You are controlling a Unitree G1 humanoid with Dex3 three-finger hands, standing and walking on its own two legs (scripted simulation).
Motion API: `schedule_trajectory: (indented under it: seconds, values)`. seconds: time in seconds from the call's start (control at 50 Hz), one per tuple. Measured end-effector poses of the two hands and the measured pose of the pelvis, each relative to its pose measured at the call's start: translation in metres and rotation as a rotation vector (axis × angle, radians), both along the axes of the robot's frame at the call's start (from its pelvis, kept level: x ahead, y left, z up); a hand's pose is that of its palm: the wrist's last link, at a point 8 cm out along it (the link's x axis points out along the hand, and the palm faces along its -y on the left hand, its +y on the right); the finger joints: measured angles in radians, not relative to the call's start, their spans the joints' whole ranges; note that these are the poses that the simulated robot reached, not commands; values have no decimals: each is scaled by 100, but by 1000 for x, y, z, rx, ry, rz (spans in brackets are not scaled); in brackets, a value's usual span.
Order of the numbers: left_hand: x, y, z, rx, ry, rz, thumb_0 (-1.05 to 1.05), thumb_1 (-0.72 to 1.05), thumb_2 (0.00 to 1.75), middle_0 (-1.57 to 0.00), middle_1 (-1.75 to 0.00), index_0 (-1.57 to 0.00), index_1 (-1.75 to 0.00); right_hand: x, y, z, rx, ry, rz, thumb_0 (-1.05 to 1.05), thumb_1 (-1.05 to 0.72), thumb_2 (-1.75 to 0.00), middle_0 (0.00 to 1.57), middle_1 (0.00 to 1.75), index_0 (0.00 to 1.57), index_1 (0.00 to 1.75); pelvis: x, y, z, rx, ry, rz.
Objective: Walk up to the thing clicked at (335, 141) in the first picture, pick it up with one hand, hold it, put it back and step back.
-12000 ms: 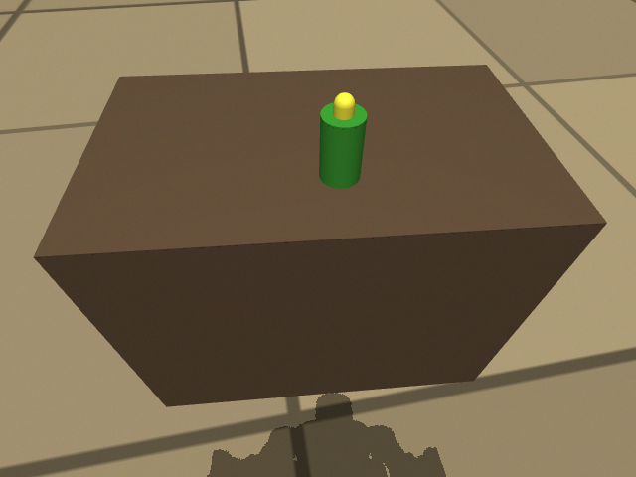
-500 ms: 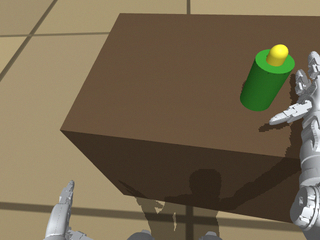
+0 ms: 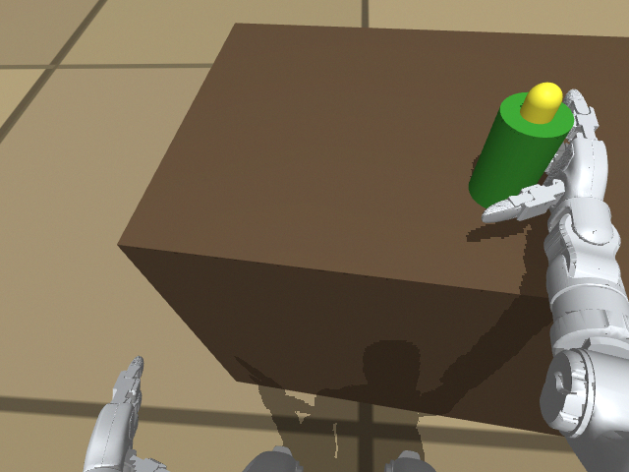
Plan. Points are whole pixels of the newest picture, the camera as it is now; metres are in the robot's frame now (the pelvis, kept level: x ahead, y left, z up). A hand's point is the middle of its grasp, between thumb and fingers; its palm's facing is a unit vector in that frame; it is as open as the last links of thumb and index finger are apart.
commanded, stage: close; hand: right
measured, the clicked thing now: (520, 145) +0.51 -0.19 +0.11
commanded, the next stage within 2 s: settle in 0.72 s
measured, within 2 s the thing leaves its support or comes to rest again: leaves its support in 1.08 s
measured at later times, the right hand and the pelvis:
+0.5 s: hand (523, 147) +0.50 -0.19 +0.12, palm faces +0.15 +0.99 +0.01, open 12.7 cm; pelvis +0.00 +0.00 +0.00, yaw +0 degrees
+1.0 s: hand (522, 148) +0.50 -0.19 +0.12, palm faces +0.12 +0.99 +0.00, open 10.9 cm; pelvis +0.01 +0.00 +0.00, yaw +0 degrees
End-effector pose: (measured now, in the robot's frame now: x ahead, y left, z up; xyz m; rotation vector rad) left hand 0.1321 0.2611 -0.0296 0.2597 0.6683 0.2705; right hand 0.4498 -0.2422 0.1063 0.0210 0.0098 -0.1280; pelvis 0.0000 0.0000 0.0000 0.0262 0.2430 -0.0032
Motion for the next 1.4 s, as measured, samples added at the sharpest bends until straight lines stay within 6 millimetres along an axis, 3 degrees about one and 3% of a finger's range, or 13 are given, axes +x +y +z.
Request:
schedule_trajectory:
  seconds: [0.3,0.58,0.9,1.04,1.4]
  values:
    - [0,1,0,1,-12,-6,-1,-54,6,-5,-5,-5,-5,15,-1,6,-18,1,-20,-2,50,-8,44,24,43,25,-2,4,-2,0,15,2]
    - [3,3,1,3,6,5,-1,-54,5,-5,-5,-5,-4,20,-6,10,-20,4,-21,-1,32,-32,82,57,84,58,5,1,1,2,22,3]
    - [19,-1,3,-9,-1,-17,-1,-53,4,-5,-5,-5,-4,22,-5,10,-15,11,-3,-1,44,-98,70,89,72,91,13,1,4,0,20,-4]
    - [12,-1,0,-21,18,-5,-1,-53,5,-5,-5,-6,-4,22,0,12,-17,11,3,-1,48,-105,67,98,68,99,13,1,5,-1,14,-1]
    - [16,-3,2,-51,12,6,-1,-53,5,-5,-5,-6,-4,20,-1,52,-26,-3,-5,-1,51,-109,66,101,67,103,15,1,17,-9,-34,0]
